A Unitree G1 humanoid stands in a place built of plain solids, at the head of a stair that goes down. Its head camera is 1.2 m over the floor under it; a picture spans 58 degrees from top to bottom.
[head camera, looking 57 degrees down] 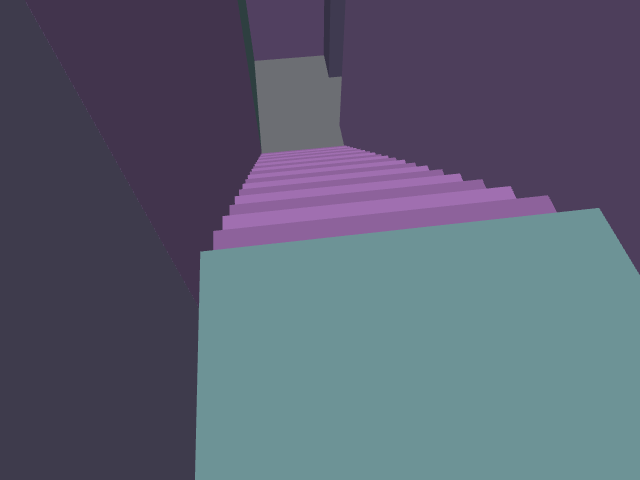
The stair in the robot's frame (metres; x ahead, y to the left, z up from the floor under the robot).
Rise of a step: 0.20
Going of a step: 0.22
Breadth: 1.37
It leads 7 degrees to the left of straight ahead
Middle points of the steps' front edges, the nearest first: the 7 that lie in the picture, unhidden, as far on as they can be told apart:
0.82 -0.29 0.00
1.04 -0.26 -0.20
1.26 -0.23 -0.40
1.48 -0.21 -0.60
1.70 -0.18 -0.80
1.92 -0.15 -1.00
2.13 -0.12 -1.20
